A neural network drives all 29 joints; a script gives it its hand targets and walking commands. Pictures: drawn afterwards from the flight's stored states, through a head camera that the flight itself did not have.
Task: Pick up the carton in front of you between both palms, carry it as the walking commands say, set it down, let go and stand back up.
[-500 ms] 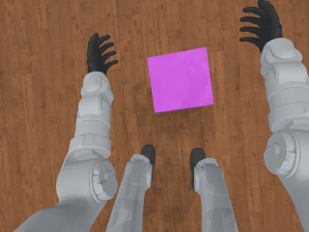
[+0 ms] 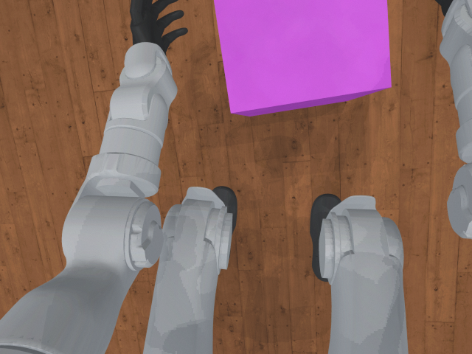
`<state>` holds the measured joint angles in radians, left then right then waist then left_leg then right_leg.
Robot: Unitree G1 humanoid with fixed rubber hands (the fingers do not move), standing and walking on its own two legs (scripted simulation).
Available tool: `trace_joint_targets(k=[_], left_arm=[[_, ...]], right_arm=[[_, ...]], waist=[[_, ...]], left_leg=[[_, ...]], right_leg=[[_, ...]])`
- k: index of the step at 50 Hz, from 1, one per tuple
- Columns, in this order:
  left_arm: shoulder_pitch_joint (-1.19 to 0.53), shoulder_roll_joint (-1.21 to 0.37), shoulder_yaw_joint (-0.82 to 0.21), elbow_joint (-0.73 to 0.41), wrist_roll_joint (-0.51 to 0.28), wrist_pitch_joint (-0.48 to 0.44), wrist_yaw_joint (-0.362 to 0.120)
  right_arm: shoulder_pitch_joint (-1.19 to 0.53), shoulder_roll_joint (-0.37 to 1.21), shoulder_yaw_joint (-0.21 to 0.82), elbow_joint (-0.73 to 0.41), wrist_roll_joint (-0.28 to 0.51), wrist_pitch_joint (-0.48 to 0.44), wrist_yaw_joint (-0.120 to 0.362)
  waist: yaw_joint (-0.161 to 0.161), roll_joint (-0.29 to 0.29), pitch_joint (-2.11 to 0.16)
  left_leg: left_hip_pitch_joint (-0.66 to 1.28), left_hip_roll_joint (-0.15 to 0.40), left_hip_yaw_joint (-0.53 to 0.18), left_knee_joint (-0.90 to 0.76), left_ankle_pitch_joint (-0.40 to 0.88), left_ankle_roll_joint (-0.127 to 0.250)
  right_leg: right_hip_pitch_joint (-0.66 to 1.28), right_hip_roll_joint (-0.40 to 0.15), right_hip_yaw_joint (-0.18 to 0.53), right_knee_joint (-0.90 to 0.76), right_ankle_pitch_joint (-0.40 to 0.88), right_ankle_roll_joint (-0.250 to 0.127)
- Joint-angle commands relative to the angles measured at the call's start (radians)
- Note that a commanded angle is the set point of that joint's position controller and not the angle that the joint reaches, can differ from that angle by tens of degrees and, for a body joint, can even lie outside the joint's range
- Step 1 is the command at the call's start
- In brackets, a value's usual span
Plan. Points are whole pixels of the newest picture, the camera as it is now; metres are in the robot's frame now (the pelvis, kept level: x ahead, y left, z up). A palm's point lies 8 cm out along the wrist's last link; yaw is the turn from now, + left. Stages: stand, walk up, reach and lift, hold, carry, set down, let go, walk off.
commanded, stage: reach and lift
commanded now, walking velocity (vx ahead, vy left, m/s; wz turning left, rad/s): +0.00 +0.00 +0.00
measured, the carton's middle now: (294, 46) +0.54 -0.04 -0.29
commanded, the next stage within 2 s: none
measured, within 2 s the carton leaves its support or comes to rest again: leaves its support in 0.98 s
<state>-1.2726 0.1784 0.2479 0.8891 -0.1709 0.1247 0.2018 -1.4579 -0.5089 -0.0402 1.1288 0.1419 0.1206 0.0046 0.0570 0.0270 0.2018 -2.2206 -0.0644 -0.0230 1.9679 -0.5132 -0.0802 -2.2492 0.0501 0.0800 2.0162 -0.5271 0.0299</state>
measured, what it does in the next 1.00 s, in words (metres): lowers itself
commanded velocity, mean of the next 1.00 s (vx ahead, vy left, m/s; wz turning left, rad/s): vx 0.00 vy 0.00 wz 0.00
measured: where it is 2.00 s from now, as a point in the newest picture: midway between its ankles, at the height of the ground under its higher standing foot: (270, 246)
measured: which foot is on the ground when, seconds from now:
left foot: down 0.00-1.00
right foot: down 0.00-1.00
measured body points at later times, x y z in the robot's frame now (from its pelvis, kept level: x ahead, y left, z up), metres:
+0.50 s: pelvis +0.01 +0.00 -0.05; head +0.37 -0.05 +0.20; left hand +0.54 +0.14 -0.22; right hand +0.57 -0.21 -0.23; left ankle +0.12 +0.13 -0.38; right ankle +0.11 -0.12 -0.38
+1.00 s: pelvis +0.00 +0.00 -0.05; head +0.37 -0.05 +0.21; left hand +0.55 +0.12 -0.21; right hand +0.57 -0.19 -0.23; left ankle +0.12 +0.13 -0.38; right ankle +0.11 -0.12 -0.38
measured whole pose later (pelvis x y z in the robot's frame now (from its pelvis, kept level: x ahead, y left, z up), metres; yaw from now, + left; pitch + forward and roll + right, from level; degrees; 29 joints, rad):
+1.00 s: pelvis +0.00 +0.00 -0.05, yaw +1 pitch +38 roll +4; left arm -1.40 0.11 0.42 1.00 -0.04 0.15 0.18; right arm -1.52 -0.38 -0.04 1.18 0.03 0.18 -0.01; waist 0.02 0.08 0.30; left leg -2.27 -0.10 -0.04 2.16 -0.56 -0.11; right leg -2.29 0.01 0.06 2.22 -0.59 0.00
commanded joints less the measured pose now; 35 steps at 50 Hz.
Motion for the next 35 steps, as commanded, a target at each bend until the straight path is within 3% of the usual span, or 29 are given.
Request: trace_joint_targets(k=[1,5,11,14,19,27,32,35], left_arm=[[-0.268,0.11,0.007,-0.022,0.004,-0.027,-0.005],[-0.316,0.126,0.008,0.048,0.01,-0.056,-0.016],[-0.36,0.12,-0.042,0.049,-0.047,-0.097,-0.01],[-0.309,0.069,-0.088,0.102,-0.085,-0.101,-0.017],[-0.244,0.06,-0.087,0.072,-0.1,-0.115,-0.001],[-0.252,0.07,-0.024,0.118,-0.041,-0.114,-0.005],[-0.338,0.002,-0.065,0.11,-0.055,-0.114,-0.01],[-0.374,-0.062,-0.053,0.121,-0.032,-0.113,-0.013]], right_arm=[[-0.32,-0.123,0.0,-0.023,0.006,-0.025,0.001],[-0.364,-0.13,0.016,0.03,0.016,-0.051,-0.003],[-0.425,-0.156,0.059,-0.012,0.062,-0.092,-0.025],[-0.381,-0.145,0.082,0.002,0.066,-0.103,-0.027],[-0.324,-0.113,0.093,-0.029,0.066,-0.106,-0.033],[-0.326,-0.053,0.091,0.026,0.051,-0.09,-0.021],[-0.394,0.018,0.125,0.029,0.061,-0.089,-0.016],[-0.426,0.077,0.109,0.037,0.022,-0.086,-0.012]], waist=[[0.002,-0.13,-1.102],[0.003,-0.111,-1.032],[-0.013,-0.096,-1.085],[-0.043,-0.11,-1.085],[-0.04,-0.146,-1.152],[-0.01,-0.143,-0.959],[-0.027,-0.128,-0.953],[-0.044,-0.113,-0.954]], left_leg=[[0.555,0.015,0.123,-0.084,0.146,0.0],[0.53,0.022,0.114,-0.018,0.175,0.002],[0.559,0.015,0.114,0.06,0.287,0.0],[0.546,0.006,0.105,0.085,0.349,-0.005],[0.548,-0.015,0.117,0.096,0.395,-0.002],[0.425,-0.011,0.119,0.066,0.247,-0.001],[0.463,-0.023,0.113,0.05,0.219,0.003],[0.495,-0.04,0.112,0.045,0.214,0.0]], right_leg=[[0.603,-0.049,-0.082,-0.153,0.119,-0.012],[0.565,-0.058,-0.062,-0.092,0.143,-0.016],[0.615,-0.057,-0.048,-0.015,0.267,-0.018],[0.646,-0.058,-0.052,0.014,0.356,-0.02],[0.708,-0.052,-0.052,0.021,0.421,-0.017],[0.585,-0.057,-0.032,-0.022,0.256,-0.019],[0.57,-0.049,-0.037,-0.038,0.206,-0.022],[0.568,-0.039,-0.044,-0.044,0.191,-0.024]])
